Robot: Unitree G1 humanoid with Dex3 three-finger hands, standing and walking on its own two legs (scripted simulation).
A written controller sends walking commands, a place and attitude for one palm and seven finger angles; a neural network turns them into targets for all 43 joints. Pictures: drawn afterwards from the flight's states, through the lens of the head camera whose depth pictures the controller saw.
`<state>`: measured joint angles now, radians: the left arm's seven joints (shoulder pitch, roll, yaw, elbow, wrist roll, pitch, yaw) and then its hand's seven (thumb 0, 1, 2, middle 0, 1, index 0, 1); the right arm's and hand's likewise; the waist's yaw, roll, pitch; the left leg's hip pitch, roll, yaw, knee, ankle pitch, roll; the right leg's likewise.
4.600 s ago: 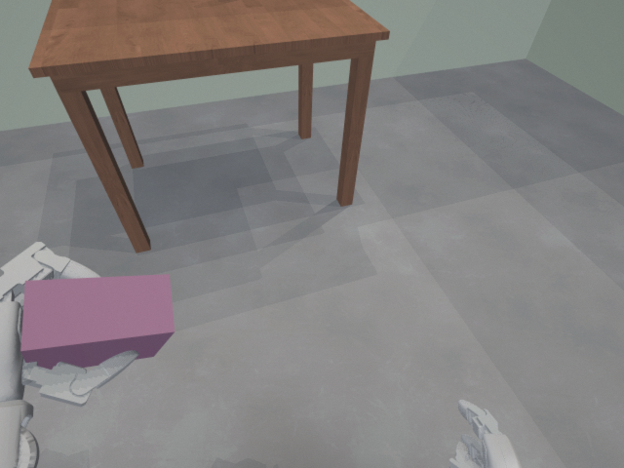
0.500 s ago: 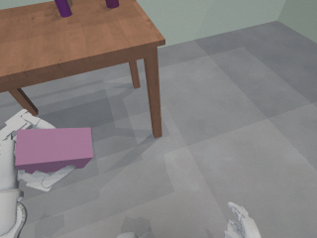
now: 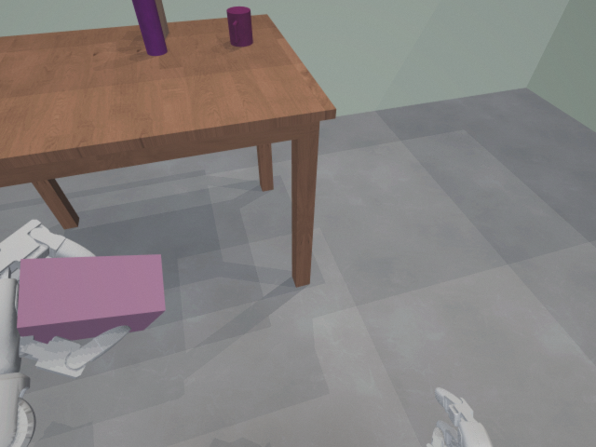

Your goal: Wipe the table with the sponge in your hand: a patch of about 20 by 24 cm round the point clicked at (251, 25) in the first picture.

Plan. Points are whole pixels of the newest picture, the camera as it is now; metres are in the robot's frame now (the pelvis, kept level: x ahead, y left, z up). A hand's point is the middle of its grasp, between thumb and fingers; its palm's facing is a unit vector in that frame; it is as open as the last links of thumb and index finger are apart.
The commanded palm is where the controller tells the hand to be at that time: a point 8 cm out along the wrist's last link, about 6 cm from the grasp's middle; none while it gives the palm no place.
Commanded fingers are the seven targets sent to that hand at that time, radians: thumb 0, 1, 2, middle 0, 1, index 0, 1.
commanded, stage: take the last steps up to it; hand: left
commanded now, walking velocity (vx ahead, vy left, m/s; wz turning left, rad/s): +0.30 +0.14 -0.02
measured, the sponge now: (112, 299) +0.23 +0.21 +0.16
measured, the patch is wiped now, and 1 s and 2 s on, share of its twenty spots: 0.00 0.00 0.00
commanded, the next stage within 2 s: come to a stop and stand still in 1.90 s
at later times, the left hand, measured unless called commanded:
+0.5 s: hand (96, 220) +0.32 +0.26 +0.17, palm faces +0.32 -0.81 -0.49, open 10.0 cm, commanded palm +0.26 +0.32 +0.18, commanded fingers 0.00 0.10 1.30 -1.20 -1.60 -1.20 -1.60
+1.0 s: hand (119, 159) +0.43 +0.28 +0.17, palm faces +0.39 -0.78 -0.49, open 10.0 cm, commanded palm +0.37 +0.32 +0.18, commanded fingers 0.00 0.10 1.30 -1.20 -1.60 -1.20 -1.60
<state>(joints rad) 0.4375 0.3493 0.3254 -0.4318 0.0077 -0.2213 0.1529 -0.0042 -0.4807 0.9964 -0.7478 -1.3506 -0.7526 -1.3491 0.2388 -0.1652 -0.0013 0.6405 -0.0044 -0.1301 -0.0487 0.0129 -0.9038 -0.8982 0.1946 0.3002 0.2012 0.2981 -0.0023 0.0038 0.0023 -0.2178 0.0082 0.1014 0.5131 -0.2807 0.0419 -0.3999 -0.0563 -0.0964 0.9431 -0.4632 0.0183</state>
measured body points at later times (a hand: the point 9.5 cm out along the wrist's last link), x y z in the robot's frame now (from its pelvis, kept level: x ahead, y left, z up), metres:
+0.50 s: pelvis +0.10 +0.04 +0.00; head +0.16 +0.04 +0.44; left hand +0.30 +0.30 +0.20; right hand +0.25 -0.24 -0.09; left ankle +0.16 +0.17 -0.73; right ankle +0.04 -0.10 -0.74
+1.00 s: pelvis +0.21 +0.04 -0.01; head +0.23 +0.01 +0.44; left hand +0.41 +0.32 +0.20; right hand +0.36 -0.17 -0.13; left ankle +0.15 +0.16 -0.69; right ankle +0.22 -0.02 -0.74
